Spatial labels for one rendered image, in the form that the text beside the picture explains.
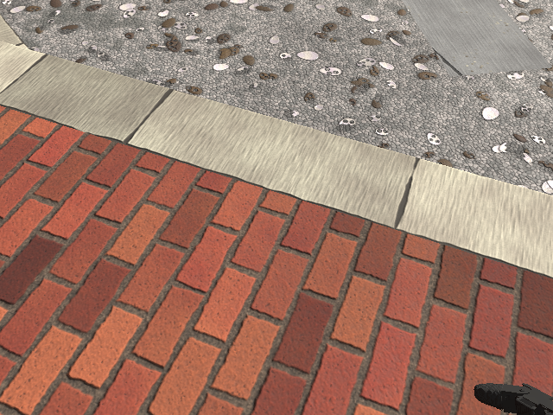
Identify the robot right hand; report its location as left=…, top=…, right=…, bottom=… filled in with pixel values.
left=474, top=383, right=553, bottom=415

